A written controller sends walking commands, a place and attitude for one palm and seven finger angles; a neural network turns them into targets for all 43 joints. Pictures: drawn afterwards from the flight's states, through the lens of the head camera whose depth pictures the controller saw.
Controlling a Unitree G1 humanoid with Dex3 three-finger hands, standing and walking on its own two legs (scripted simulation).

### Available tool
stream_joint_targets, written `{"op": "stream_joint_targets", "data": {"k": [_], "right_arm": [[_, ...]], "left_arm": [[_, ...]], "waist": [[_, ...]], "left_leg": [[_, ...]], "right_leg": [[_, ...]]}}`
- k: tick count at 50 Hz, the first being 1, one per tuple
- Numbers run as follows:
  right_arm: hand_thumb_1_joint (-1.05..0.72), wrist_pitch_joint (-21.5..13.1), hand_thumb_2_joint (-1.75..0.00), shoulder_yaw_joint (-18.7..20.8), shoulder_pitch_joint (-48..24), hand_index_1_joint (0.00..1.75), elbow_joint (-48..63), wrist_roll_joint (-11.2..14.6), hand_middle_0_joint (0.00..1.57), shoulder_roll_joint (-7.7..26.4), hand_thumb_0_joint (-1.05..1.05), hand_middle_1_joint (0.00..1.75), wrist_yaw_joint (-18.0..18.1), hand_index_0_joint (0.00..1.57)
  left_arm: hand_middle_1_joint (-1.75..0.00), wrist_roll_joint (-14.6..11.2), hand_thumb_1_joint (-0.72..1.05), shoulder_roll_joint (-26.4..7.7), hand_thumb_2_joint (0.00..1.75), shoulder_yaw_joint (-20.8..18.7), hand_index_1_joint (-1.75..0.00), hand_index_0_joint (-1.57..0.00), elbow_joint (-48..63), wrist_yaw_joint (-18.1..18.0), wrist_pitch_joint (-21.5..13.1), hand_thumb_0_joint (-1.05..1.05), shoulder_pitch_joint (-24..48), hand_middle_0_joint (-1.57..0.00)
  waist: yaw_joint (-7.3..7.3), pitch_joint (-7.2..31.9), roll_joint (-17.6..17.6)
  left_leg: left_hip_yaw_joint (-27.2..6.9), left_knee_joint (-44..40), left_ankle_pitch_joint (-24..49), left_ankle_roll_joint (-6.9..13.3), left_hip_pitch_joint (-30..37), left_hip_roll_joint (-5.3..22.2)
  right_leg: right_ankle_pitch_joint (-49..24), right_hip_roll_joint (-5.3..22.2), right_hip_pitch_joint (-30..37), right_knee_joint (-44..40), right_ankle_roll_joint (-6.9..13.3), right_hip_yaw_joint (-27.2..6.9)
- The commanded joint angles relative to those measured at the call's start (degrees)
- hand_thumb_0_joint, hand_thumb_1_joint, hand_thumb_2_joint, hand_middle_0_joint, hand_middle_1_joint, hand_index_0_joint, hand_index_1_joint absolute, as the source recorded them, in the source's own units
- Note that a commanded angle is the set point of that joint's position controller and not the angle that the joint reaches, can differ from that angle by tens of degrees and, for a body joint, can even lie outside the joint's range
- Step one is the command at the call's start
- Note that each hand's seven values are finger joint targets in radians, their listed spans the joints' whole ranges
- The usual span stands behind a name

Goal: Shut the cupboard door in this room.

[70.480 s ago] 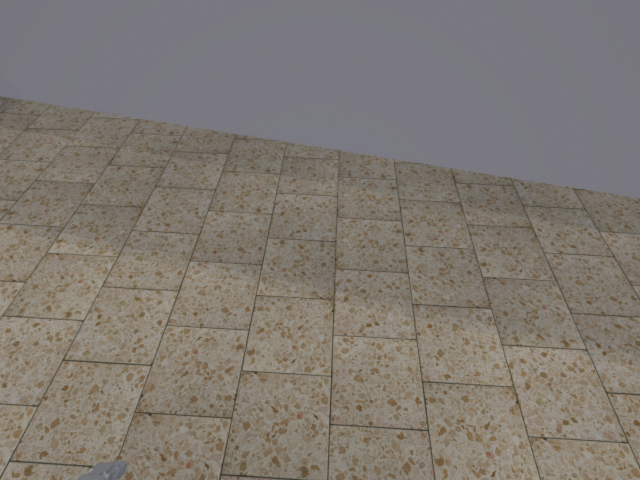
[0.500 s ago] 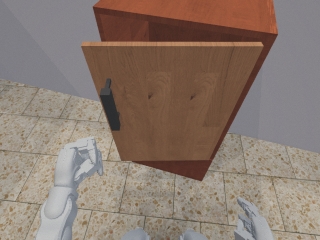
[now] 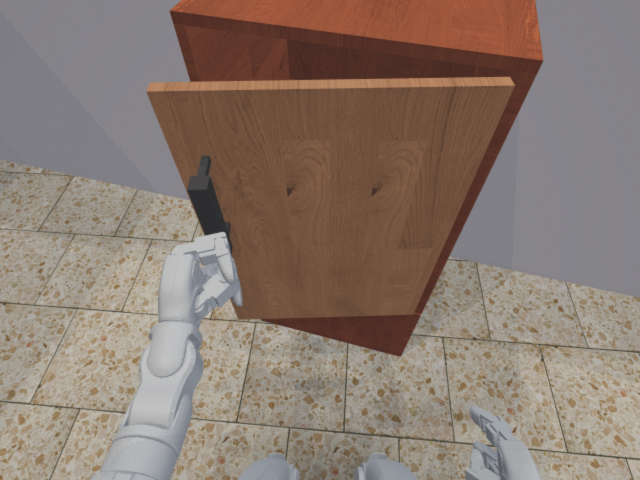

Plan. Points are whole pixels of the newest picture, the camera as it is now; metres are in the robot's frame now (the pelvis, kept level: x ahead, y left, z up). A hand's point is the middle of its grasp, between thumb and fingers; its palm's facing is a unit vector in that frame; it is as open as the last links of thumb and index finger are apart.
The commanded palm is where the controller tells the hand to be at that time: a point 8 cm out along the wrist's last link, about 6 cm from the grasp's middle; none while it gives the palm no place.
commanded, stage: bring the fist close to the handle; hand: left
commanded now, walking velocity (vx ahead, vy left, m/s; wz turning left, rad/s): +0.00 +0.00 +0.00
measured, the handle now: (214, 210) +0.46 +0.17 +0.05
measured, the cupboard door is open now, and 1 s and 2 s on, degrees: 17 14 1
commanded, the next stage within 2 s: push the door shut along its arc in 0.48 s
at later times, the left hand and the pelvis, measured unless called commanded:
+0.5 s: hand (232, 272) +0.35 +0.13 +0.06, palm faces +0.06 -1.00 -0.01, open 3.1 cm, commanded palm +0.33 +0.18 +0.06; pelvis +0.00 +0.00 +0.00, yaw +0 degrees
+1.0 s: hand (243, 240) +0.40 +0.12 +0.06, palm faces -0.03 -1.00 -0.03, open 3.1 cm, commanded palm +0.39 +0.17 +0.06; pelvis -0.01 +0.01 +0.00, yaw +0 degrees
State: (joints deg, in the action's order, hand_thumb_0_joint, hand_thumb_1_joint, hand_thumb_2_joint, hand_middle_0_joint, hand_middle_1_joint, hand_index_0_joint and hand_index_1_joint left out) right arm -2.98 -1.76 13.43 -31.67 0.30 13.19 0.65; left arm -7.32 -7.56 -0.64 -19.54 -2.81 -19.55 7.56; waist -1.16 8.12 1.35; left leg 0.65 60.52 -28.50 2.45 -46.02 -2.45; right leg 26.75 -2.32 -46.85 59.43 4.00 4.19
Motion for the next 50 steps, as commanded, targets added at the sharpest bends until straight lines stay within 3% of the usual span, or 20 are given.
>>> {"op": "stream_joint_targets", "data": {"k": [1,3,7,11,14,17,19,25,26,28,30,31,34,36,39,42,43,44,47,50], "right_arm": [[-0.90,-1.99,-0.90,3.44,0.03,0.30,6.99,0.00,0.20,7.29,0.00,0.30,0.00,0.20],[-0.90,-1.82,-0.90,3.52,0.09,0.30,6.19,-0.08,0.20,7.16,0.00,0.30,-0.07,0.20],[-0.90,-1.19,-0.90,3.74,0.54,0.30,6.51,-0.19,0.20,7.31,0.00,0.30,-0.45,0.20],[-0.90,-0.49,-0.90,3.79,0.78,0.30,6.54,-0.27,0.20,7.52,0.00,0.30,-0.37,0.20],[-0.90,-0.40,-0.90,3.86,0.38,0.30,6.16,-0.08,0.20,7.17,0.00,0.30,-0.39,0.20],[-0.90,-0.63,-0.90,4.14,0.60,0.30,6.08,-0.14,0.20,7.31,0.00,0.30,-0.38,0.20],[-0.90,-0.83,-0.90,4.13,0.82,0.30,5.55,-0.02,0.20,7.33,0.00,0.30,-0.46,0.20],[-0.90,-0.80,-0.90,4.25,0.39,0.30,5.67,0.13,0.20,7.59,0.00,0.30,-0.22,0.20],[-0.90,-0.73,-0.90,4.23,0.60,0.30,5.47,0.16,0.20,7.77,0.00,0.30,-0.14,0.20],[-0.90,-0.79,-0.90,4.12,0.20,0.30,5.79,0.13,0.20,7.49,0.00,0.30,-0.26,0.20],[-0.90,-0.92,-0.90,4.12,0.20,0.30,5.64,0.06,0.20,7.59,0.00,0.30,-0.29,0.20],[-0.90,-0.87,-0.90,4.19,0.46,0.30,5.48,0.03,0.20,7.97,0.00,0.30,-0.13,0.20],[-0.90,-0.73,-0.90,3.89,0.61,0.30,4.51,-0.01,0.20,7.80,0.00,0.30,0.02,0.20],[-0.90,-0.61,-0.90,3.82,0.88,0.30,4.02,0.02,0.20,8.22,0.00,0.30,0.35,0.20],[-0.90,-0.66,-0.90,3.90,1.45,0.30,3.68,0.04,0.20,8.00,0.00,0.30,0.22,0.20],[-0.90,-0.38,-0.90,3.91,2.97,0.30,3.22,0.19,0.20,8.34,0.00,0.30,-0.03,0.20],[-0.90,-0.38,-0.90,4.03,3.30,0.30,3.31,0.11,0.20,8.29,0.00,0.30,-0.27,0.20],[-0.90,-0.31,-0.90,4.14,3.79,0.30,3.26,0.26,0.20,8.42,0.00,0.30,-0.31,0.20],[-0.90,-0.37,-0.90,4.49,5.05,0.30,2.65,0.32,0.20,8.72,0.00,0.30,-0.50,0.20],[-0.90,-0.27,-0.90,4.52,5.93,0.30,1.70,0.44,0.20,9.13,0.00,0.30,-0.31,0.20]], "left_arm": [[-1.50,-0.53,0.90,-3.75,0.90,-1.90,-1.50,-1.30,9.11,-0.35,-4.30,0.00,16.45,-1.30],[-1.50,-0.10,0.90,-3.27,0.90,-1.22,-1.50,-1.30,7.33,-0.54,-4.78,0.00,20.34,-1.30],[-1.50,0.17,0.90,-4.54,0.90,-3.55,-1.50,-1.30,4.34,-1.13,-5.36,0.00,18.03,-1.30],[-1.50,-0.16,0.90,-7.45,0.90,-6.49,-1.50,-1.30,3.95,-1.24,-6.33,0.00,18.50,-1.30],[-1.50,-0.35,0.90,-6.19,0.90,-5.23,-1.50,-1.30,4.14,-0.56,-7.53,0.00,19.80,-1.30],[-1.50,-0.45,0.90,-6.02,0.90,-4.69,-1.50,-1.30,5.85,0.07,-8.63,0.00,19.51,-1.30],[-1.50,-0.83,0.90,-4.20,0.90,-2.89,-1.50,-1.30,4.65,0.65,-8.65,0.00,20.55,-1.30],[-1.50,-1.12,0.90,-4.84,0.90,-3.53,-1.50,-1.30,4.71,1.06,-8.28,0.00,19.82,-1.30],[-1.50,-0.86,0.90,-5.47,0.90,-3.54,-1.50,-1.30,4.70,0.95,-8.27,0.00,21.00,-1.30],[-1.50,-0.71,0.90,-3.82,0.90,-2.38,-1.50,-1.30,4.74,0.59,-8.39,0.00,21.31,-1.30],[-1.50,-0.30,0.90,-3.48,0.90,-1.75,-1.50,-1.30,4.56,0.18,-8.49,0.00,22.85,-1.30],[-1.50,0.16,0.90,-5.55,0.90,-3.05,-1.50,-1.30,4.26,-0.09,-8.54,0.00,23.82,-1.30],[-1.50,0.81,0.90,-4.38,0.90,-1.65,-1.50,-1.30,-0.01,0.09,-8.34,0.00,30.37,-1.30],[-1.50,0.99,0.90,-7.36,0.90,-3.91,-1.50,-1.30,-2.14,0.23,-8.44,0.00,34.23,-1.30],[-1.50,0.21,0.90,-6.84,0.90,-4.87,-1.50,-1.30,-5.68,1.22,-8.31,0.00,35.66,-1.30],[-1.50,0.08,0.90,-8.33,0.90,-6.11,-1.50,-1.30,-9.31,2.57,-8.09,0.00,37.97,-1.30],[-1.50,0.00,0.90,-7.15,0.90,-5.16,-1.50,-1.30,-10.07,3.18,-8.10,0.00,38.16,-1.30],[-1.50,-0.07,0.90,-7.62,0.90,-5.34,-1.50,-1.30,-10.49,3.63,-8.28,0.00,39.15,-1.30],[-1.50,-0.05,0.90,-7.01,0.90,-4.64,-1.50,-1.30,-12.60,4.89,-8.84,0.00,42.60,-1.30],[-1.50,-0.33,0.90,-9.22,0.90,-6.00,-1.50,-1.30,-15.28,5.93,-9.55,0.00,48.54,-1.30]], "waist": [[-1.31,16.75,-2.75],[-1.87,16.37,-2.23],[-0.34,17.40,-3.22],[-0.21,17.65,-4.71],[-0.80,16.85,-3.89],[-0.52,18.92,-1.69],[-1.57,16.71,-2.86],[-1.15,17.16,-2.62],[-1.67,16.53,-2.21],[-1.29,16.32,-2.11],[-1.66,16.35,-2.03],[-1.89,16.64,-1.97],[-3.49,15.36,-2.91],[-3.52,15.66,-1.35],[-2.97,19.35,-0.93],[-3.15,19.89,-0.59],[-3.27,20.39,-0.60],[-3.72,20.19,-2.12],[-4.34,20.14,-0.99],[-5.70,18.96,-2.84]], "left_leg": [[-2.57,-7.68,14.79,-0.60,6.12,1.45],[-2.49,-7.63,13.67,-0.73,5.66,1.47],[-2.05,-8.27,14.66,-0.66,5.29,1.22],[-1.59,-8.42,13.81,-0.48,3.54,1.15],[-1.29,-8.49,12.85,-0.48,3.86,1.25],[-1.33,-8.37,14.77,-0.48,5.38,1.24],[-1.65,-8.54,13.24,-0.53,5.29,1.34],[-1.73,-8.67,13.17,-0.48,5.79,1.30],[-2.02,-8.65,13.26,-0.43,6.17,1.38],[-2.35,-9.24,12.49,-0.61,6.75,1.42],[-2.53,-9.11,11.89,-0.59,7.20,1.44],[-2.77,-8.84,12.15,-0.55,7.18,1.55],[-3.21,-8.53,10.11,-0.53,6.44,1.56],[-3.37,-8.53,9.32,-0.62,6.29,1.55],[-3.14,-8.06,12.12,-0.84,7.09,1.36],[-3.32,-7.91,14.50,-1.06,6.96,1.51],[-3.13,-7.73,14.55,-1.01,7.02,1.43],[-3.09,-7.52,14.53,-0.89,6.50,1.54],[-3.47,-7.34,15.04,-0.98,7.64,1.67],[-3.34,-7.11,12.07,-0.62,5.03,1.51]], "right_leg": [[-17.30,2.07,14.08,-8.88,-2.52,-5.44],[-16.30,2.27,13.11,-9.02,-2.68,-5.75],[-17.75,2.32,15.41,-9.22,-2.53,-5.94],[-17.56,2.51,17.42,-10.01,-2.91,-7.15],[-16.62,2.65,16.60,-10.62,-3.01,-7.55],[-18.93,2.50,17.22,-9.78,-2.73,-7.26],[-16.86,2.41,15.31,-10.30,-2.85,-6.73],[-16.16,2.36,14.84,-10.24,-2.70,-6.43],[-16.06,2.20,14.08,-10.22,-2.65,-6.27],[-14.54,2.07,13.22,-9.93,-2.43,-5.43],[-13.61,1.99,12.31,-9.83,-2.43,-5.18],[-13.81,1.87,12.01,-9.51,-2.37,-5.20],[-11.77,1.84,9.56,-9.41,-2.57,-4.93],[-10.73,1.70,8.91,-9.28,-2.44,-5.13],[-14.14,1.63,10.49,-8.41,-2.33,-5.05],[-16.86,1.46,10.48,-7.56,-2.19,-4.75],[-17.07,1.44,10.51,-7.60,-2.31,-4.87],[-17.38,1.42,10.64,-7.72,-2.40,-5.01],[-17.18,1.25,8.81,-7.50,-2.28,-4.61],[-14.98,1.38,8.58,-8.13,-2.53,-5.28]]}}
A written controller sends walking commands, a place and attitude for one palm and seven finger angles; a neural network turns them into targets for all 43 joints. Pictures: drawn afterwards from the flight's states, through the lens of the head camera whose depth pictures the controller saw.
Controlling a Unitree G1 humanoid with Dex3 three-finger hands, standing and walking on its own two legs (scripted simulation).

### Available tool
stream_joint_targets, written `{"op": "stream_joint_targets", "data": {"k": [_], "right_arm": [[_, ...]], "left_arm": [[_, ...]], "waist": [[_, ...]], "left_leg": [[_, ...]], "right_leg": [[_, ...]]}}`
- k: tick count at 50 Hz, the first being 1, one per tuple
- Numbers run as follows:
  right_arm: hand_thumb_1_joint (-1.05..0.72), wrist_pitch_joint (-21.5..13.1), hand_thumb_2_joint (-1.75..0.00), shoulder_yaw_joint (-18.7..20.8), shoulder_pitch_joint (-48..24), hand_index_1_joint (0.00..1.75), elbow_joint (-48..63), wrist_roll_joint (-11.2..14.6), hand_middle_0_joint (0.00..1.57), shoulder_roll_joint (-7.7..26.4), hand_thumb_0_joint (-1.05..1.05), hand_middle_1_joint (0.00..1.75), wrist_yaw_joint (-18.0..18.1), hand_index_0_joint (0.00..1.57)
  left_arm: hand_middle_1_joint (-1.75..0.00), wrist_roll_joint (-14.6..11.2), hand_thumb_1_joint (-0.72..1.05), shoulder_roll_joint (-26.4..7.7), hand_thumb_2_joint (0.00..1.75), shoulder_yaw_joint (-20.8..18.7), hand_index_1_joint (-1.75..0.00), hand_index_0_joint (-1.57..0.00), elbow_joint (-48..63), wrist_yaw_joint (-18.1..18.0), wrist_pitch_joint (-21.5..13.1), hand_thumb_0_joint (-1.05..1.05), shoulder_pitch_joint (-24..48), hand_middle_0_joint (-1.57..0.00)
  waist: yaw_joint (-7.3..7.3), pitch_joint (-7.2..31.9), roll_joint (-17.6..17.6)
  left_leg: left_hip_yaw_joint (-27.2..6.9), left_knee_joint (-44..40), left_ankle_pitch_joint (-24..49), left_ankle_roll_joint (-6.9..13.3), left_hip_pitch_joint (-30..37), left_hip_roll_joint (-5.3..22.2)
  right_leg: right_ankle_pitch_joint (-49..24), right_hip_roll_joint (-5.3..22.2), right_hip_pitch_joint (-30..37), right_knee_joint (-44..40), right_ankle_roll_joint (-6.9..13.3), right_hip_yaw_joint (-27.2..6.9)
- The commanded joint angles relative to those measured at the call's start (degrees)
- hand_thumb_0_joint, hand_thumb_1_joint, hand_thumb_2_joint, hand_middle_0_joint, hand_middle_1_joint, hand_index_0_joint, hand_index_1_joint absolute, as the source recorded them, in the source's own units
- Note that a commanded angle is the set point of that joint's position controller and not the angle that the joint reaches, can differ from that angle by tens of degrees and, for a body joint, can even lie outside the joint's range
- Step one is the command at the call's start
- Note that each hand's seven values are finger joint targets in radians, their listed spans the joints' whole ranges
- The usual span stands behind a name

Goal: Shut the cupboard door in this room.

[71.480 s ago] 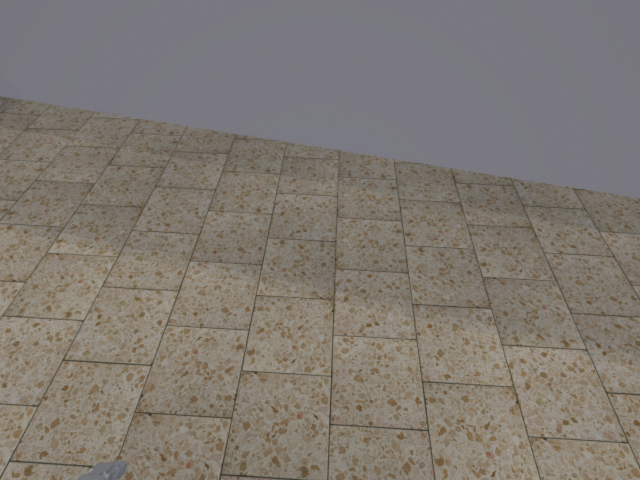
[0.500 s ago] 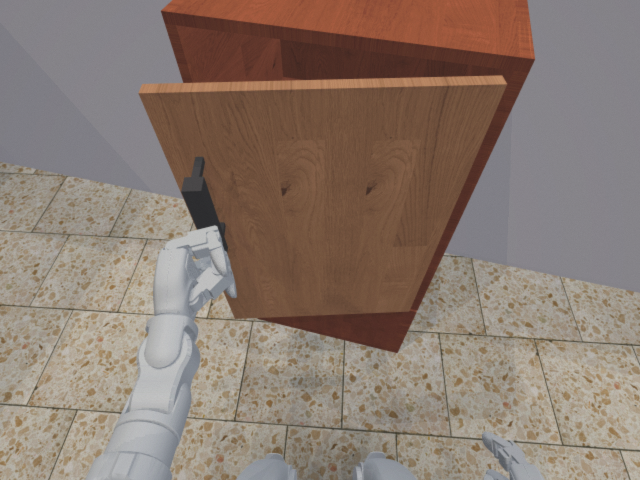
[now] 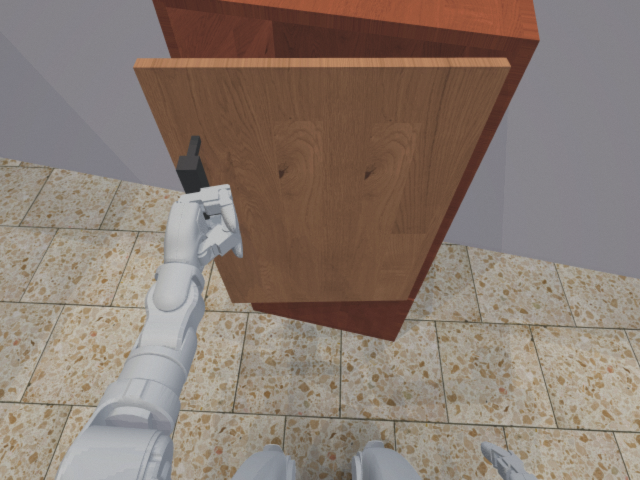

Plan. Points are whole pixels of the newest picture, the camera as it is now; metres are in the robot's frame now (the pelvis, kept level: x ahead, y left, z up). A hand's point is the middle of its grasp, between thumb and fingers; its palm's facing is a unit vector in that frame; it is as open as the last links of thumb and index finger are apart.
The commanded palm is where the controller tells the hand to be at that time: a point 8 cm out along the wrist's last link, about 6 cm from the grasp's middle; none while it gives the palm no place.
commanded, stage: push the door shut along its arc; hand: left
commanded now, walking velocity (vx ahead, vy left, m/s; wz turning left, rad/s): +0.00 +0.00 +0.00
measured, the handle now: (205, 191) +0.48 +0.17 +0.05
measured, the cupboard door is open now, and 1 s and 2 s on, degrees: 14 1 0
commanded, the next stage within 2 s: pull the fist back off the door in 1.30 s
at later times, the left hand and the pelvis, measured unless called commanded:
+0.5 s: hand (264, 194) +0.47 +0.08 +0.06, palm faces -0.17 -0.98 -0.05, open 3.1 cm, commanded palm +0.47 +0.13 +0.06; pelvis -0.01 +0.00 -0.01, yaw +0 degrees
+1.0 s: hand (275, 164) +0.53 +0.07 +0.06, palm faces -0.28 -0.96 -0.04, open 2.9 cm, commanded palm +0.53 +0.11 +0.06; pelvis -0.01 +0.00 -0.03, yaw -1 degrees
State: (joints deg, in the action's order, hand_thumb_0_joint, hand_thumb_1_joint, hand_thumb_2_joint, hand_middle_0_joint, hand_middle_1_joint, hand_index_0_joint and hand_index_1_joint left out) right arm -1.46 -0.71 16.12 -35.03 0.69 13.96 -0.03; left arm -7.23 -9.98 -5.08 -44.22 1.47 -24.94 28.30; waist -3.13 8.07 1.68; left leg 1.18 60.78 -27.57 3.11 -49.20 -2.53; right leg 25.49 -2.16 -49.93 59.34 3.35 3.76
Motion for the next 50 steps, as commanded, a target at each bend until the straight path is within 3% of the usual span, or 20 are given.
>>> {"op": "stream_joint_targets", "data": {"k": [1,5,7,10,15,18,21,25,30,32,33,34,36,38,41,42,45,46,47,50], "right_arm": [[-0.90,-1.87,-0.90,3.52,3.73,0.30,4.92,0.04,0.20,8.56,0.00,0.30,0.47,0.20],[-0.90,-1.99,-0.90,3.76,5.15,0.30,3.81,0.15,0.20,8.94,0.00,0.30,0.07,0.20],[-0.90,-1.98,-0.90,3.92,6.02,0.30,3.20,0.09,0.20,9.34,0.00,0.30,0.11,0.20],[-0.90,-1.98,-0.90,3.93,6.97,0.30,2.75,-0.03,0.20,9.55,0.00,0.30,-0.13,0.20],[-0.90,-1.60,-0.90,3.77,8.29,0.30,1.94,-0.23,0.20,10.19,0.00,0.30,-0.14,0.20],[-0.90,-1.48,-0.90,3.71,9.48,0.30,1.92,-0.66,0.20,10.51,0.00,0.30,-0.30,0.20],[-0.90,-1.25,-0.90,3.54,10.51,0.30,2.07,-0.74,0.20,10.49,0.00,0.30,-0.60,0.20],[-0.90,-0.71,-0.90,3.48,11.49,0.30,2.23,-0.70,0.20,10.87,0.00,0.30,-0.71,0.20],[-0.90,-0.14,-0.90,3.27,13.34,0.30,2.74,-0.74,0.20,11.04,0.00,0.30,-0.78,0.20],[-0.90,-0.01,-0.90,3.09,13.91,0.30,2.99,-0.76,0.20,10.84,0.00,0.30,-0.94,0.20],[-0.90,0.18,-0.90,3.14,14.19,0.30,3.06,-0.63,0.20,10.99,0.00,0.30,-0.93,0.20],[-0.90,0.34,-0.90,3.04,14.45,0.30,3.03,-0.52,0.20,11.08,0.00,0.30,-0.86,0.20],[-0.90,0.28,-0.90,2.94,15.01,0.30,3.47,-0.51,0.20,10.82,0.00,0.30,-0.81,0.20],[-0.90,0.41,-0.90,2.95,15.53,0.30,2.64,-0.28,0.20,11.21,0.00,0.30,-0.70,0.20],[-0.90,-0.12,-0.90,2.90,16.29,0.30,2.14,-0.36,0.20,10.96,0.00,0.30,-0.61,0.20],[-0.90,-0.11,-0.90,3.07,16.57,0.30,1.50,-0.45,0.20,11.57,0.00,0.30,-0.50,0.20],[-0.90,-0.39,-0.90,2.76,17.04,0.30,1.05,-0.46,0.20,11.71,0.00,0.30,-0.41,0.20],[-0.90,-0.72,-0.90,2.62,17.42,0.30,1.06,-0.65,0.20,11.50,0.00,0.30,-0.42,0.20],[-0.90,-0.71,-0.90,2.74,17.48,0.30,0.59,-0.62,0.20,11.81,0.00,0.30,-0.46,0.20],[-0.90,-0.95,-0.90,2.68,17.81,0.30,0.22,-0.88,0.20,11.98,0.00,0.30,-0.48,0.20]], "left_arm": [[-1.50,-0.31,0.90,-7.03,0.90,-1.57,-1.50,-1.30,8.50,2.05,-4.32,0.00,28.49,-1.30],[-1.50,-0.25,0.90,-4.93,0.90,0.86,-1.50,-1.30,5.05,3.64,-4.94,0.00,33.42,-1.30],[-1.50,-0.17,0.90,-6.88,0.90,-0.52,-1.50,-1.30,3.47,3.86,-5.24,0.00,36.35,-1.30],[-1.50,-0.37,0.90,-6.30,0.90,0.03,-1.50,-1.30,1.26,4.59,-5.82,0.00,39.23,-1.30],[-1.50,0.22,0.90,-10.15,0.90,-2.89,-1.50,-1.30,-5.13,5.01,-6.38,0.00,44.96,-1.30],[-1.50,0.66,0.90,-13.54,0.90,-5.81,-1.50,-1.30,-6.56,5.06,-6.92,0.00,46.80,-1.30],[-1.50,1.16,0.90,-12.95,0.90,-4.39,-1.50,-1.30,-8.40,6.28,-6.88,0.00,49.08,-1.30],[-1.50,1.31,0.90,-15.49,0.90,-6.37,-1.50,-1.30,-11.17,7.07,-5.63,0.00,50.83,-1.30],[-1.50,1.73,0.90,-21.20,0.90,-10.59,-1.50,-1.30,-12.60,8.46,-4.37,0.00,50.76,-1.30],[-1.50,1.67,0.90,-20.32,0.90,-9.60,-1.50,-1.30,-12.35,9.37,-3.93,0.00,52.44,-1.30],[-1.50,1.72,0.90,-22.00,0.90,-11.01,-1.50,-1.30,-13.31,9.77,-3.49,0.00,51.17,-1.30],[-1.50,1.80,0.90,-22.78,0.90,-11.02,-1.50,-1.30,-13.89,10.22,-2.95,0.00,52.03,-1.30],[-1.50,1.50,0.90,-21.28,0.90,-9.55,-1.50,-1.30,-12.52,11.26,-2.74,0.00,54.46,-1.30],[-1.50,1.48,0.90,-23.05,0.90,-10.33,-1.50,-1.30,-14.30,11.99,-2.03,0.00,55.96,-1.30],[-1.50,1.24,0.90,-19.72,0.90,-7.00,-1.50,-1.30,-14.06,13.02,-1.38,0.00,61.40,-1.30],[-1.50,1.45,0.90,-22.81,0.90,-9.35,-1.50,-1.30,-14.65,12.96,-1.23,0.00,61.47,-1.30],[-1.50,1.76,0.90,-22.68,0.90,-8.03,-1.50,-1.30,-16.31,13.77,-0.13,0.00,64.14,-1.30],[-1.50,1.39,0.90,-21.22,0.90,-6.71,-1.50,-1.30,-15.13,14.09,-0.26,0.00,66.92,-1.30],[-1.50,1.76,0.90,-22.43,0.90,-7.59,-1.50,-1.30,-16.24,14.20,-0.02,0.00,66.19,-1.30],[-1.50,1.74,0.90,-20.88,0.90,-5.83,-1.50,-1.30,-16.75,14.77,0.90,0.00,69.04,-1.30]], "waist": [[-3.68,19.31,-2.36],[-4.88,20.58,-0.37],[-5.08,21.71,1.00],[-5.59,22.32,0.37],[-6.69,20.33,-0.73],[-6.37,23.80,0.34],[-7.59,23.63,1.26],[-8.34,23.73,0.29],[-7.63,27.11,0.57],[-8.44,27.37,0.99],[-7.92,27.37,1.01],[-8.75,26.45,-0.08],[-9.20,27.43,1.58],[-9.93,25.95,1.34],[-11.91,25.96,3.22],[-11.56,26.92,3.40],[-12.88,26.53,3.77],[-13.23,27.69,6.00],[-12.70,28.39,6.77],[-14.18,28.57,6.97]], "left_leg": [[-4.07,-7.33,11.02,-1.27,8.42,1.50],[-5.23,-7.48,10.83,-1.55,11.39,1.77],[-5.53,-7.23,11.61,-1.66,12.36,1.83],[-5.93,-7.19,11.74,-1.62,12.45,1.83],[-5.96,-6.64,8.04,-1.26,8.71,1.73],[-6.03,-5.82,10.15,-1.21,9.00,1.63],[-6.21,-4.94,11.08,-1.02,8.38,1.66],[-5.68,-4.11,10.00,-0.78,5.61,1.81],[-4.79,-2.47,13.09,-0.54,3.03,1.74],[-4.77,-2.05,13.81,-0.37,2.66,1.79],[-4.50,-1.76,14.02,-0.37,1.92,1.80],[-4.33,-1.59,13.33,-0.20,0.45,1.89],[-4.37,-1.26,13.95,-0.07,0.99,1.75],[-4.77,-1.07,12.74,-0.20,0.79,2.16],[-5.15,-0.22,13.16,0.07,1.95,2.10],[-5.50,0.14,13.00,-0.12,2.35,2.46],[-5.78,0.76,12.41,0.02,1.31,2.56],[-6.06,1.02,13.91,0.09,2.80,2.33],[-6.45,1.21,14.55,-0.22,4.08,2.62],[-6.80,1.96,14.78,-0.09,4.45,2.74]], "right_leg": [[-13.33,1.11,11.23,-7.92,-1.76,-4.83],[-11.24,0.92,7.54,-7.56,-1.45,-3.90],[-11.34,0.94,6.41,-7.19,-1.36,-3.79],[-11.02,0.78,5.86,-6.87,-1.28,-3.55],[-7.84,0.68,4.17,-6.89,-1.42,-4.02],[-9.63,0.62,4.89,-5.72,-1.31,-4.23],[-10.69,0.48,3.91,-5.12,-1.28,-4.29],[-10.28,0.42,4.15,-5.11,-1.58,-4.87],[-14.61,0.40,7.83,-4.19,-1.59,-5.92],[-15.80,0.30,7.69,-3.94,-1.81,-5.96],[-16.28,0.26,8.54,-4.11,-1.72,-6.34],[-16.18,0.26,8.83,-4.36,-1.87,-6.61],[-16.97,0.16,8.58,-4.11,-1.80,-6.81],[-15.07,0.06,6.72,-4.37,-1.82,-6.51],[-14.87,-0.03,4.04,-4.28,-1.86,-6.39],[-13.99,-0.07,3.33,-4.15,-1.80,-6.13],[-12.72,-0.22,2.00,-4.12,-1.74,-6.14],[-13.65,-0.27,1.22,-3.53,-1.57,-5.93],[-13.50,-0.33,0.18,-3.30,-1.42,-5.53],[-12.76,-0.46,-1.86,-3.18,-1.51,-5.25]]}}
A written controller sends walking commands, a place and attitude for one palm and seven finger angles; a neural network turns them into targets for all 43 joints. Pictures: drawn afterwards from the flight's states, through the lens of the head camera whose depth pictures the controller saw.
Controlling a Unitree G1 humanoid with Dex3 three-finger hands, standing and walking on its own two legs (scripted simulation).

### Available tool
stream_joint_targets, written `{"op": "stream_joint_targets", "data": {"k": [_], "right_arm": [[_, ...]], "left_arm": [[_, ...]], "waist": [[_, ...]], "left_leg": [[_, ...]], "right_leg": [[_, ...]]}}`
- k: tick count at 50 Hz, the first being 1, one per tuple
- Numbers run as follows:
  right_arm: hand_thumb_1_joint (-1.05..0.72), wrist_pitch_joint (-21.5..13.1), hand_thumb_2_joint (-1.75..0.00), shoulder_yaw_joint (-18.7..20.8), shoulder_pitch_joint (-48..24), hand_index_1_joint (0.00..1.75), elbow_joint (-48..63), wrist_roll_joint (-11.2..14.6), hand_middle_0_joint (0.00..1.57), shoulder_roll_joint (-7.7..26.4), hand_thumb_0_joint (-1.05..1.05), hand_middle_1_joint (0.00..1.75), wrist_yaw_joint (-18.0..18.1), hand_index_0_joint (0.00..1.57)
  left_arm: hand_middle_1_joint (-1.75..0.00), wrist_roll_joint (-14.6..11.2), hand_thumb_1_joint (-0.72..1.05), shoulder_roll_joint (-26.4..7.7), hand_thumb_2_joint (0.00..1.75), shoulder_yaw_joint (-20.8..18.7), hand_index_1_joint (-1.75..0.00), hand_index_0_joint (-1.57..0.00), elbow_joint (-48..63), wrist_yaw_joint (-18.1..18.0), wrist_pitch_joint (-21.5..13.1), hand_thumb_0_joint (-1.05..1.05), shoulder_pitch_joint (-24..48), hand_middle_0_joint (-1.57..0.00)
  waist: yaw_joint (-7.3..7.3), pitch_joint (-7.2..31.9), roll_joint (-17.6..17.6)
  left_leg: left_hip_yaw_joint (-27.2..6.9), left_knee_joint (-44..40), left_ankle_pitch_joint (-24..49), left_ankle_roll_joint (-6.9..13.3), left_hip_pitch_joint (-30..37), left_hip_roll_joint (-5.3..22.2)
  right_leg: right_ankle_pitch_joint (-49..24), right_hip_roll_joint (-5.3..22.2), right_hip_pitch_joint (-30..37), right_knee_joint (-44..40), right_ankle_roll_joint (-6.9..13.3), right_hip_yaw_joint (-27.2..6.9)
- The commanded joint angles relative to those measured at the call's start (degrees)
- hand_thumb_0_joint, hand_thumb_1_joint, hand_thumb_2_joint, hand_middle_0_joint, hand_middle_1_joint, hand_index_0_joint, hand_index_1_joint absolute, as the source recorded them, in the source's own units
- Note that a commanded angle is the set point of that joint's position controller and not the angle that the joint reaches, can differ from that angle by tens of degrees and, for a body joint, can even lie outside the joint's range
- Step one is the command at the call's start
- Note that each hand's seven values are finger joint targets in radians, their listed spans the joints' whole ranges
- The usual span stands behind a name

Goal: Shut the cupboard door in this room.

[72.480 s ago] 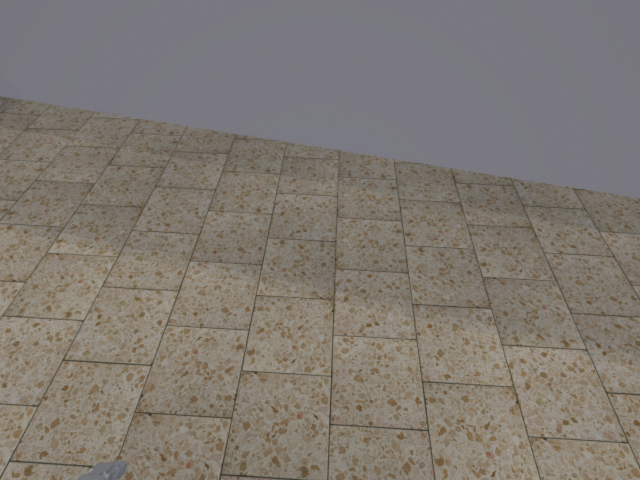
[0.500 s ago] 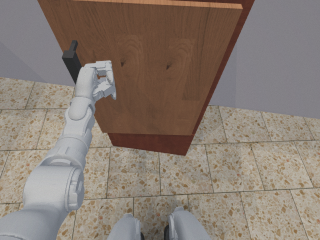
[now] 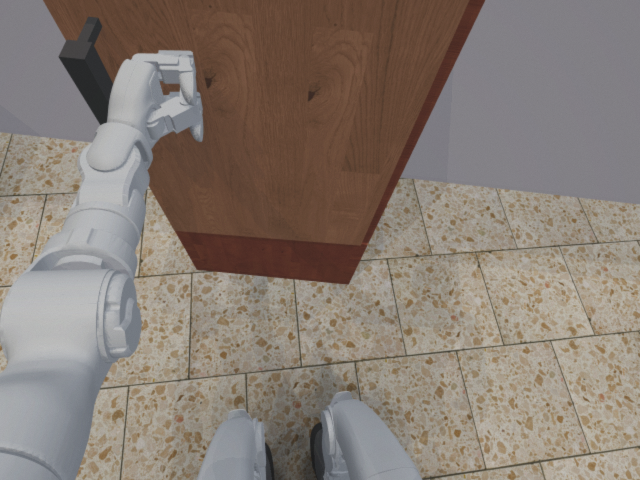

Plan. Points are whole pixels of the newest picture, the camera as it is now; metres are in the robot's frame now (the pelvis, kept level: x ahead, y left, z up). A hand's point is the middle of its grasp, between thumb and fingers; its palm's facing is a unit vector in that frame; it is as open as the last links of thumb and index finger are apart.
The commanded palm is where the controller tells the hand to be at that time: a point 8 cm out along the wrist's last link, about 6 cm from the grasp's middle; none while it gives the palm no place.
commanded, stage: push the door shut along its arc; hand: left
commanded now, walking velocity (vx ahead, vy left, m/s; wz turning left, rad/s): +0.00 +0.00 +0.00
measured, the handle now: (113, 94) +0.57 +0.18 +0.08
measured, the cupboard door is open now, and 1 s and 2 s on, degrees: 1 0 0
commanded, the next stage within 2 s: pull the fist back off the door in 0.30 s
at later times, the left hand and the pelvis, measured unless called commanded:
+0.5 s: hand (200, 102) +0.55 +0.08 +0.09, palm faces -0.16 -0.99 +0.01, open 2.7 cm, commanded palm +0.57 +0.08 +0.09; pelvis -0.02 +0.01 -0.02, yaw +1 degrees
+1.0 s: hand (242, 109) +0.53 +0.03 +0.09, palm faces +0.09 -1.00 -0.01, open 3.1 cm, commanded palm +0.49 +0.08 +0.09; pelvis +0.00 +0.01 +0.01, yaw -1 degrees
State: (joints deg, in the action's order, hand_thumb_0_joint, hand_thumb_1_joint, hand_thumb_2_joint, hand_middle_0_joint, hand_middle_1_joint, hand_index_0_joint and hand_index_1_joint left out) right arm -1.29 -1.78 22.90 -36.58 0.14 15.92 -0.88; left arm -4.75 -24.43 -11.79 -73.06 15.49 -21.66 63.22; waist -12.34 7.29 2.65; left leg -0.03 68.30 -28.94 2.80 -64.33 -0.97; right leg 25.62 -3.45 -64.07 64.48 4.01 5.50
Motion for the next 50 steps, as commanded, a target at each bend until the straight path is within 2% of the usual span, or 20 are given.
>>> {"op": "stream_joint_targets", "data": {"k": [1,5,11,13,16,18,20,21,23,24,26,28,30,32,36,37,40,41,43,50], "right_arm": [[-0.90,-1.22,-0.90,3.70,11.65,0.30,1.75,-0.45,0.20,10.15,0.00,0.30,0.43,0.20],[-0.90,-1.31,-0.90,3.58,11.98,0.30,1.08,-0.56,0.20,10.40,0.00,0.30,0.43,0.20],[-0.90,-2.37,-0.90,3.52,12.43,0.30,-0.57,-1.04,0.20,10.81,0.00,0.30,0.64,0.20],[-0.90,-2.76,-0.90,3.50,12.60,0.30,-1.32,-1.11,0.20,11.06,0.00,0.30,0.77,0.20],[-0.90,-3.63,-0.90,3.41,12.73,0.30,-1.99,-1.39,0.20,11.21,0.00,0.30,0.85,0.20],[-0.90,-4.06,-0.90,3.55,12.61,0.30,-2.55,-1.46,0.20,11.58,0.00,0.30,0.97,0.20],[-0.90,-4.56,-0.90,3.34,12.36,0.30,-3.05,-1.43,0.20,11.54,0.00,0.30,1.10,0.20],[-0.90,-5.17,-0.90,3.18,13.17,0.30,-1.75,-2.82,0.20,10.55,0.00,0.30,1.06,0.20],[-0.90,-5.22,-0.90,3.47,12.77,0.30,-2.14,-4.18,0.20,10.41,0.00,0.30,-0.67,0.20],[-0.90,-4.97,-0.90,3.69,13.09,0.30,-2.22,-4.92,0.20,10.52,0.00,0.30,-1.47,0.20],[-0.90,-4.82,-0.90,3.99,12.72,0.30,-2.07,-6.44,0.20,10.37,0.00,0.30,-2.95,0.20],[-0.90,-4.60,-0.90,4.60,13.49,0.30,-2.90,-7.52,0.20,10.32,0.00,0.30,-4.69,0.20],[-0.90,-4.22,-0.90,5.07,14.18,0.30,-3.50,-8.03,0.20,10.52,0.00,0.30,-5.93,0.20],[-0.90,-3.91,-0.90,5.42,14.05,0.30,-3.77,-7.72,0.20,10.70,0.00,0.30,-6.38,0.20],[-0.90,-3.29,-0.90,5.21,13.40,0.30,-2.55,-6.65,0.20,10.91,0.00,0.30,-6.18,0.20],[-0.90,-3.13,-0.90,5.12,13.40,0.30,-2.22,-6.27,0.20,11.00,0.00,0.30,-6.05,0.20],[-0.90,-2.95,-0.90,5.20,12.78,0.30,-1.12,-5.44,0.20,10.13,0.00,0.30,-6.04,0.20],[-0.90,-3.06,-0.90,5.12,12.95,0.30,-0.86,-5.47,0.20,9.97,0.00,0.30,-6.01,0.20],[-0.90,-2.84,-0.90,5.34,12.65,0.30,-0.88,-5.24,0.20,9.81,0.00,0.30,-6.05,0.20],[-0.90,-0.81,-0.90,5.84,12.19,0.30,1.15,-5.31,0.20,8.20,0.00,0.30,-6.26,0.20]], "left_arm": [[-1.50,-0.85,0.90,-6.89,0.90,0.36,-1.50,-1.30,11.74,0.81,-2.24,0.00,34.87,-1.30],[-1.50,-0.19,0.90,-8.33,0.90,0.24,-1.50,-1.30,11.01,1.29,-1.26,0.00,38.27,-1.30],[-1.50,0.04,0.90,-2.89,0.90,4.44,-1.50,-1.30,10.32,0.67,-0.18,0.00,46.29,-1.30],[-1.50,0.48,0.90,-3.12,0.90,4.92,-1.50,-1.30,9.48,0.85,-0.04,0.00,47.57,-1.30],[-1.50,0.12,0.90,0.26,0.90,7.09,-1.50,-1.30,9.40,0.93,0.43,0.00,49.83,-1.30],[-1.50,0.34,0.90,-0.36,0.90,7.23,-1.50,-1.30,10.08,1.04,0.64,0.00,51.32,-1.30],[-1.50,0.41,0.90,1.42,0.90,8.57,-1.50,-1.30,8.60,1.33,1.44,0.00,51.61,-1.30],[-1.50,-4.27,0.90,-0.09,0.90,-3.61,-1.50,-1.30,8.97,-10.60,1.87,0.00,52.08,-1.30],[-1.50,-0.93,0.90,5.75,0.90,-1.17,-1.50,-1.30,5.25,-21.52,2.42,0.00,47.92,-1.30],[-1.50,0.14,0.90,6.79,0.90,-1.63,-1.50,-1.30,5.22,-25.94,1.98,0.00,48.78,-1.30],[-1.50,2.96,0.90,6.38,0.90,-4.11,-1.50,-1.30,7.18,-34.93,-0.43,0.00,51.64,-1.30],[-1.50,9.53,0.90,5.53,0.90,-1.38,-1.50,-1.30,6.77,-39.60,-3.56,0.00,52.61,-1.30],[-1.50,15.16,0.90,3.55,0.90,0.75,-1.50,-1.30,6.62,-40.83,-6.28,0.00,52.94,-1.30],[-1.50,17.41,0.90,4.10,0.90,2.94,-1.50,-1.30,4.52,-39.93,-7.44,0.00,51.78,-1.30],[-1.50,13.58,0.90,2.96,0.90,1.51,-1.50,-1.30,3.50,-36.49,-6.54,0.00,47.72,-1.30],[-1.50,12.31,0.90,1.38,0.90,0.01,-1.50,-1.30,3.67,-35.74,-6.45,0.00,45.92,-1.30],[-1.50,8.61,0.90,6.53,0.90,1.74,-1.50,-1.30,5.52,-33.36,-6.63,0.00,38.44,-1.30],[-1.50,7.74,0.90,8.11,0.90,2.38,-1.50,-1.30,7.02,-32.90,-7.20,0.00,38.00,-1.30],[-1.50,6.47,0.90,9.09,0.90,1.64,-1.50,-1.30,7.72,-32.83,-7.73,0.00,33.00,-1.30],[-1.50,7.65,0.90,6.29,0.90,-3.13,-1.50,-1.30,14.54,-35.76,-10.89,0.00,19.82,-1.30]], "waist": [[-5.22,30.09,5.33],[-5.96,29.62,6.19],[-9.49,27.32,9.38],[-9.84,28.22,9.91],[-10.92,27.42,11.30],[-11.05,29.69,11.85],[-11.51,28.11,12.39],[-8.57,27.08,14.35],[-9.78,25.53,9.50],[-9.97,24.32,8.60],[-9.29,27.03,9.81],[-10.04,28.76,10.64],[-10.39,29.18,11.47],[-11.11,27.97,11.10],[-9.11,28.95,10.46],[-7.79,29.02,9.45],[-5.95,29.05,6.23],[-5.75,29.03,7.11],[-4.10,27.91,5.16],[0.06,27.51,-1.24]], "left_leg": [[-5.88,-5.27,17.30,0.38,19.81,1.12],[-6.28,-4.68,16.30,0.20,19.17,1.54],[-8.64,-4.67,13.85,0.33,22.91,1.95],[-9.46,-4.57,13.00,0.13,23.79,2.23],[-10.98,-5.10,11.88,0.16,25.82,2.39],[-11.55,-4.95,11.10,-0.07,27.18,2.54],[-12.04,-5.28,8.89,-0.17,26.84,2.69],[-13.68,-8.03,4.77,-1.36,24.82,2.67],[-16.21,-9.71,-1.26,-2.14,24.00,3.70],[-16.20,-10.24,-2.54,-2.29,22.95,3.50],[-15.28,-9.87,-2.96,-2.50,22.52,2.94],[-14.61,-9.18,-2.25,-2.74,23.37,2.98],[-13.23,-8.28,-1.20,-2.45,22.93,2.61],[-13.62,-8.60,-1.91,-2.43,23.20,2.90],[-12.27,-10.08,-1.70,-2.08,21.95,2.16],[-12.36,-10.61,-1.27,-2.27,21.68,2.22],[-10.90,-11.41,1.08,-2.11,21.81,2.19],[-11.29,-11.92,1.94,-2.31,23.76,2.43],[-10.24,-12.00,3.44,-2.36,23.55,2.26],[-3.16,-11.42,12.20,-1.11,18.11,0.54]], "right_leg": [[-13.83,0.66,12.32,-7.77,-2.04,-6.63],[-11.98,0.52,10.51,-7.65,-2.08,-6.49],[-7.59,0.38,0.97,-7.17,-1.87,-4.63],[-6.85,0.41,-0.43,-6.83,-1.83,-4.42],[-5.88,0.43,-4.00,-6.32,-1.73,-3.55],[-5.66,0.48,-4.84,-5.96,-1.70,-3.44],[-4.62,0.48,-6.61,-5.70,-1.64,-3.11],[-4.28,1.02,-6.93,-5.34,-1.74,-3.15],[-2.15,1.45,-9.28,-4.77,-2.84,-2.47],[-1.77,1.58,-9.06,-4.98,-3.10,-2.43],[-1.74,1.55,-8.64,-4.69,-3.29,-2.52],[-1.95,1.65,-8.23,-4.71,-3.35,-2.77],[-1.65,1.68,-7.32,-4.81,-2.98,-3.08],[-1.30,1.72,-7.85,-5.02,-2.82,-3.01],[-1.55,1.49,-2.05,-6.27,-2.46,-3.43],[-1.78,1.52,-0.53,-6.43,-2.41,-3.55],[-2.87,1.12,3.92,-7.87,-2.50,-3.54],[-3.44,1.11,3.39,-7.68,-2.47,-3.22],[-4.03,0.96,4.92,-8.31,-2.39,-3.22],[-11.34,0.71,19.10,-10.89,-2.66,-5.24]]}}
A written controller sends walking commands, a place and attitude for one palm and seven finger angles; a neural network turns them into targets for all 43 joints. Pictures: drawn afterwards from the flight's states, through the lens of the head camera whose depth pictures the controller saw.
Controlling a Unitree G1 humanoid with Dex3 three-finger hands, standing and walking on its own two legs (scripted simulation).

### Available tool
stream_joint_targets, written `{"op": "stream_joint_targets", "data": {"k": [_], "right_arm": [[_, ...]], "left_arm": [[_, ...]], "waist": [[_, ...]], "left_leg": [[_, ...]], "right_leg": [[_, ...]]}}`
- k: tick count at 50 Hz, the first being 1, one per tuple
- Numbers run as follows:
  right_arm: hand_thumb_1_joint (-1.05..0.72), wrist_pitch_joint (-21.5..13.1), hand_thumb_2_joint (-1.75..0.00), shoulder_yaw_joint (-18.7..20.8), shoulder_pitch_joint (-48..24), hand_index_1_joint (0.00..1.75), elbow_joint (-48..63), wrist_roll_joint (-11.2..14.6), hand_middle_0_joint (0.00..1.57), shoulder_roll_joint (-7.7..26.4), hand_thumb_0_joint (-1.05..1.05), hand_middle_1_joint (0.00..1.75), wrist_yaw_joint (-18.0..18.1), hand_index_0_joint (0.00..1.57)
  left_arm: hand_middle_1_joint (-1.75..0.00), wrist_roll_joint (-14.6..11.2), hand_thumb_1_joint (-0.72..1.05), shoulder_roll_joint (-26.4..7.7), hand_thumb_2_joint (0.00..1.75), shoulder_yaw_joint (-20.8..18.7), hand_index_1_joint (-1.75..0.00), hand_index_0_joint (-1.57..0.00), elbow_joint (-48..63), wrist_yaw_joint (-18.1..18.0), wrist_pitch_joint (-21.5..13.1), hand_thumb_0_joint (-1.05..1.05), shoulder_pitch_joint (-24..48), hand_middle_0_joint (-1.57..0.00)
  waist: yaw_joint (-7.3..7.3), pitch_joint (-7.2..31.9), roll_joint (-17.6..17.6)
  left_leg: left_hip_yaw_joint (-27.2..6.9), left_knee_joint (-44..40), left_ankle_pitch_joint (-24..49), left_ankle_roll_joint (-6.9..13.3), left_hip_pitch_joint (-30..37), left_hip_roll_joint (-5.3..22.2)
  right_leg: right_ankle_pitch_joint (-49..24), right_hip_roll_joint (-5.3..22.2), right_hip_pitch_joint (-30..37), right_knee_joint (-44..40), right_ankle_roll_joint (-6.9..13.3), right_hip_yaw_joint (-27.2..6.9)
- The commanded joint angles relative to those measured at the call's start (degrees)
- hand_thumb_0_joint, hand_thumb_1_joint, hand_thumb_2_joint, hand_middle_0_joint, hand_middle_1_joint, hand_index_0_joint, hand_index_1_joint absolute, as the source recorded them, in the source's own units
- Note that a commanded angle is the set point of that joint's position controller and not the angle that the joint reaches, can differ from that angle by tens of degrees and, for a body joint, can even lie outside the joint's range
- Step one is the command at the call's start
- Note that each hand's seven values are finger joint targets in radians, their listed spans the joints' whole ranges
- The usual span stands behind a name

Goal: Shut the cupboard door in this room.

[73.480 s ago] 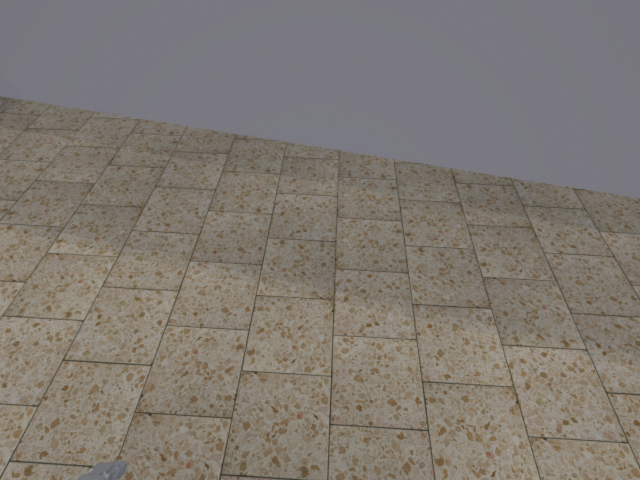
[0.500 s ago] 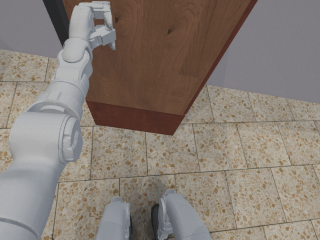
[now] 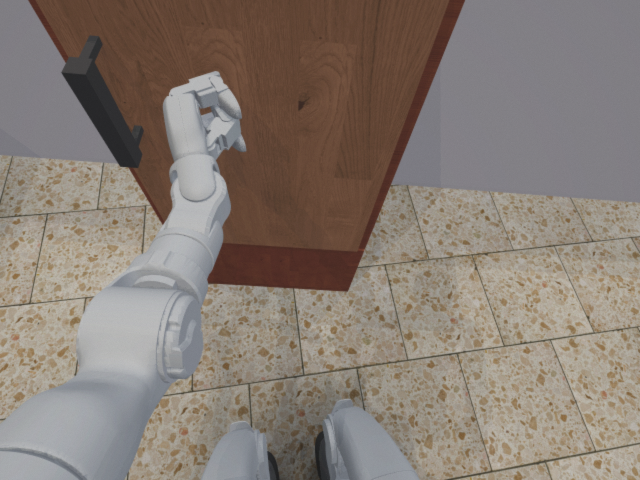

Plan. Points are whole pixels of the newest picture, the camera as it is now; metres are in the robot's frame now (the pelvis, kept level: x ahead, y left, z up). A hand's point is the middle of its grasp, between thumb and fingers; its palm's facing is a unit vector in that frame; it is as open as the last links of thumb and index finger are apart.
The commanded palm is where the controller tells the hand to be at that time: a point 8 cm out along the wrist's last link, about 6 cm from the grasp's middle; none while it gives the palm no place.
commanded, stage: pull the fist back off the door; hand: left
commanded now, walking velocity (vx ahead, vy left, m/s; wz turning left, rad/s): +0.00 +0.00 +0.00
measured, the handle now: (113, 107) +0.58 +0.18 +0.08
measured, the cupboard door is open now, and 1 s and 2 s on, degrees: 0 0 0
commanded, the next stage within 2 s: draw the hand back to the body in 0.28 s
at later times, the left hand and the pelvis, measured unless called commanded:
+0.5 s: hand (232, 155) +0.47 +0.04 +0.10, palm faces +0.11 -0.99 -0.04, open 3.1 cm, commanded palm +0.42 +0.10 +0.10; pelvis +0.03 -0.04 +0.02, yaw +2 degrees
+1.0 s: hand (114, 241) +0.34 +0.12 +0.17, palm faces +0.08 -0.99 -0.14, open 3.1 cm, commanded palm +0.30 +0.19 +0.18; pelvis +0.03 -0.02 +0.08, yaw +1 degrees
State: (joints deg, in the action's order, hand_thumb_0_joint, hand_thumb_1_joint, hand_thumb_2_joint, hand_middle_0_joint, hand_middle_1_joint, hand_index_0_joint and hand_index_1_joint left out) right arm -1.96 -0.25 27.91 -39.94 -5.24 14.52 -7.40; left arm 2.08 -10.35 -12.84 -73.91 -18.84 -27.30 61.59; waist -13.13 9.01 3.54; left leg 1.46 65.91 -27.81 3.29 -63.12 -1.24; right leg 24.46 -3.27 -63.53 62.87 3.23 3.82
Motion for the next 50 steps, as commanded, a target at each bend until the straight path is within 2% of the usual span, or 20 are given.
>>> {"op": "stream_joint_targets", "data": {"k": [1,2,7,10,15,17,20,22,26,28,31,33,35,36,38,43,45,46,47,50], "right_arm": [[-0.90,0.13,-0.90,4.31,7.01,0.30,5.16,0.04,0.20,9.36,0.00,0.30,0.40,0.20],[-0.90,0.53,-0.90,4.41,6.53,0.30,5.59,0.13,0.20,8.99,0.00,0.30,0.43,0.20],[-0.90,1.85,-0.90,5.40,4.18,0.30,7.70,0.95,0.20,7.42,0.00,0.30,0.66,0.20],[-0.90,2.42,-0.90,5.54,2.47,0.30,8.57,1.84,0.20,6.80,0.00,0.30,1.15,0.20],[-0.90,2.57,-0.90,5.03,-0.73,0.30,7.14,2.52,0.20,6.19,0.00,0.30,3.21,0.20],[-0.90,2.17,-0.90,4.92,-2.02,0.30,6.64,2.45,0.20,5.62,0.00,0.30,3.68,0.20],[-0.90,2.12,-0.90,4.57,-3.75,0.30,6.39,2.41,0.20,5.48,0.00,0.30,3.83,0.20],[-0.90,2.32,-0.90,4.56,-4.78,0.30,8.32,2.83,0.20,5.69,0.00,0.30,3.96,0.20],[-0.90,3.83,-0.90,3.69,-7.04,0.30,12.72,4.52,0.20,5.58,0.00,0.30,4.61,0.20],[-0.90,4.45,-0.90,3.30,-8.30,0.30,14.12,5.51,0.20,5.41,0.00,0.30,5.12,0.20],[-0.90,4.58,-0.90,2.90,-10.81,0.30,14.83,6.45,0.20,5.67,0.00,0.30,6.53,0.20],[-0.90,3.86,-0.90,2.62,-12.40,0.30,14.28,6.86,0.20,5.34,0.00,0.30,7.20,0.20],[-0.90,2.96,-0.90,2.68,-13.30,0.30,14.17,7.09,0.20,5.41,0.00,0.30,7.68,0.20],[-0.90,2.62,-0.90,2.60,-13.84,0.30,14.60,7.29,0.20,5.39,0.00,0.30,7.86,0.20],[-0.90,1.79,-0.90,2.20,-14.85,0.30,14.49,7.81,0.20,5.20,0.00,0.30,8.12,0.20],[-0.90,0.67,-0.90,1.38,-18.20,0.30,16.19,8.45,0.20,5.41,0.00,0.30,9.04,0.20],[-0.90,0.03,-0.90,1.06,-19.52,0.30,17.06,8.56,0.20,5.12,0.00,0.30,9.31,0.20],[-0.90,1.83,-0.90,1.06,-20.40,0.30,16.58,9.05,0.20,4.28,0.00,0.30,10.08,0.20],[-0.90,2.36,-0.90,0.62,-21.82,0.30,17.59,9.10,0.20,3.65,0.00,0.30,10.72,0.20],[-0.90,2.60,-0.90,-0.20,-23.69,0.30,17.38,8.78,0.20,3.55,0.00,0.30,11.91,0.20]], "left_arm": [[-1.50,1.04,0.90,-8.11,0.90,-2.47,-1.50,-1.30,17.04,-1.50,-5.94,0.00,18.48,-1.30],[-1.50,1.39,0.90,-8.52,0.90,-2.82,-1.50,-1.30,19.10,-1.70,-6.62,0.00,16.77,-1.30],[-1.50,1.08,0.90,-1.95,0.90,2.81,-1.50,-1.30,31.09,-0.59,-7.30,0.00,4.59,-1.30],[-1.50,-0.62,0.90,3.00,0.90,7.86,-1.50,-1.30,35.98,1.01,-4.93,0.00,-3.11,-1.30],[-1.50,-2.21,0.90,2.96,0.90,9.49,-1.50,-1.30,38.42,1.83,-3.79,0.00,1.23,-1.30],[-1.50,-1.72,0.90,3.96,0.90,11.12,-1.50,-1.30,39.09,2.27,-4.95,0.00,2.74,-1.30],[-1.50,-1.36,0.90,4.04,0.90,11.34,-1.50,-1.30,34.35,2.94,-5.24,0.00,1.87,-1.30],[-1.50,-2.17,0.90,-0.60,0.90,6.19,-1.50,-1.30,36.66,3.45,-4.72,0.00,-4.65,-1.30],[-1.50,-4.53,0.90,-2.78,0.90,4.40,-1.50,-1.30,43.28,6.42,-0.31,0.00,-18.01,-1.30],[-1.50,-5.91,0.90,-3.08,0.90,4.44,-1.50,-1.30,47.90,7.96,1.79,0.00,-20.97,-1.30],[-1.50,-7.81,0.90,-3.69,0.90,5.31,-1.50,-1.30,54.71,10.15,3.08,0.00,-21.90,-1.30],[-1.50,-8.47,0.90,-2.32,0.90,7.87,-1.50,-1.30,57.73,11.79,3.19,0.00,-21.13,-1.30],[-1.50,-9.29,0.90,-2.87,0.90,8.14,-1.50,-1.30,60.64,13.40,3.11,0.00,-24.33,-1.30],[-1.50,-9.44,0.90,-2.24,0.90,9.44,-1.50,-1.30,62.59,14.15,3.37,0.00,-26.39,-1.30],[-1.50,-10.54,0.90,-1.33,0.90,10.60,-1.50,-1.30,63.00,15.54,4.84,0.00,-29.83,-1.30],[-1.41,-12.56,0.90,-6.08,0.90,5.93,-1.41,-1.22,69.38,16.61,9.05,0.00,-37.91,-1.22],[-1.35,-12.70,0.90,-6.03,0.90,6.19,-1.35,-1.16,73.65,16.82,10.07,0.00,-40.01,-1.16],[-1.32,-7.52,0.90,-11.40,0.90,9.20,-1.32,-1.13,74.71,16.04,12.63,0.00,-43.18,-1.13],[-1.29,-7.46,0.90,-11.24,0.90,8.15,-1.29,-1.11,78.66,15.37,13.93,0.00,-42.85,-1.11],[-1.20,-6.65,0.90,-11.68,0.90,7.83,-1.20,-1.02,81.64,14.54,16.95,0.00,-48.12,-1.02]], "waist": [[1.95,27.03,-2.46],[2.67,27.73,-2.43],[4.83,31.17,-2.16],[5.05,28.10,-5.24],[3.03,22.74,-7.21],[3.23,23.36,-3.62],[3.24,21.97,-5.16],[7.34,27.12,-2.53],[10.55,27.44,-8.01],[10.68,23.51,-10.80],[9.79,18.05,-13.67],[9.26,14.33,-9.49],[9.86,14.66,-8.68],[10.12,14.38,-5.78],[10.00,11.51,-6.49],[12.80,8.74,-6.70],[13.30,7.84,-5.39],[12.86,8.83,-7.11],[12.99,7.78,-6.95],[13.41,2.71,-3.80]], "left_leg": [[-4.20,-9.14,12.85,-1.57,16.78,0.63],[-3.60,-9.19,14.76,-1.59,16.92,0.51],[-1.57,-9.44,22.90,-1.70,21.22,0.19],[-0.78,-10.64,23.00,-1.41,21.80,0.04],[-0.70,-10.35,18.21,-1.08,19.96,-0.41],[-0.80,-9.90,18.80,-1.17,21.83,-0.61],[-1.02,-9.45,15.71,-1.21,19.44,-0.93],[-0.41,-10.68,18.34,-1.50,21.46,-1.31],[0.02,-14.22,19.37,-1.50,21.12,-1.42],[0.11,-16.20,16.92,-1.48,21.60,-1.27],[-0.35,-18.67,12.88,-1.20,23.63,-0.97],[-0.40,-20.23,11.25,-1.08,26.87,-0.75],[-0.62,-21.50,11.32,-1.06,29.67,-0.62],[-0.51,-22.15,11.88,-0.93,31.52,-0.65],[-0.74,-23.45,10.89,-0.97,32.84,-0.49],[-1.15,-27.20,11.17,-0.94,34.96,-0.52],[-1.12,-28.73,12.15,-0.77,37.21,-0.52],[-2.21,-30.99,12.53,-0.98,38.43,-0.05],[-2.08,-32.21,13.31,-0.76,39.67,-0.21],[-2.11,-36.36,14.49,-0.55,44.98,0.12]], "right_leg": [[-13.15,0.44,21.03,-8.77,-1.84,-3.81],[-16.06,0.62,23.09,-8.71,-1.92,-4.20],[-28.88,0.98,30.59,-8.96,-2.35,-5.26],[-32.21,1.28,33.87,-10.96,-2.97,-5.74],[-32.00,2.77,33.70,-12.80,-4.35,-7.65],[-31.45,3.01,32.09,-12.05,-3.97,-7.57],[-28.20,3.54,31.09,-12.34,-4.40,-8.20],[-31.85,3.69,36.39,-12.06,-4.05,-8.71],[-40.88,4.74,47.58,-14.70,-5.58,-10.79],[-39.42,5.44,49.06,-17.78,-6.57,-11.87],[-29.85,6.32,48.85,-23.14,-7.74,-14.05],[-22.80,5.97,45.85,-25.19,-6.65,-13.19],[-19.91,5.67,46.16,-26.17,-5.82,-12.43],[-19.10,5.35,45.96,-26.49,-5.37,-11.98],[-15.79,5.51,45.02,-28.23,-5.08,-11.43],[-12.46,5.60,48.18,-30.62,-3.90,-10.87],[-12.63,4.81,48.31,-30.50,-3.11,-8.92],[-15.04,7.46,53.21,-33.46,-4.57,-12.77],[-16.67,7.82,54.63,-34.72,-5.21,-12.88],[-15.17,6.20,53.81,-36.67,-3.56,-8.80]]}}
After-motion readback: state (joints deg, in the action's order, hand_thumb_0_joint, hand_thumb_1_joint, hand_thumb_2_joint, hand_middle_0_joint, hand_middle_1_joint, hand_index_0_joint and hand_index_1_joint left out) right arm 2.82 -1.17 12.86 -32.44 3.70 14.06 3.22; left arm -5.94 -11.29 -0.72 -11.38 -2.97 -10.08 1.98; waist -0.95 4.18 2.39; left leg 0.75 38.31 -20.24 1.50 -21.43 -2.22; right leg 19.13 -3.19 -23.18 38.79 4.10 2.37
